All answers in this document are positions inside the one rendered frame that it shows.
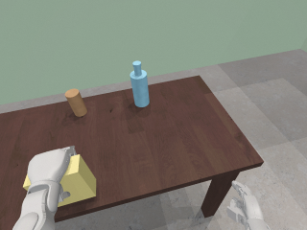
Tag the robot left hand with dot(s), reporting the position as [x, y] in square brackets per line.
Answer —
[51, 165]

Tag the right robot forearm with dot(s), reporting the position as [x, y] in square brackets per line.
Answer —
[256, 224]

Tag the table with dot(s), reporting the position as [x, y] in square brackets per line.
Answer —
[183, 137]

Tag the left robot forearm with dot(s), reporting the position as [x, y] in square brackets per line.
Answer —
[39, 206]

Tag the sponge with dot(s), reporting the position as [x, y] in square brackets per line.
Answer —
[78, 180]

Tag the robot right hand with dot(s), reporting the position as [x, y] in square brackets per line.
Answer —
[242, 210]

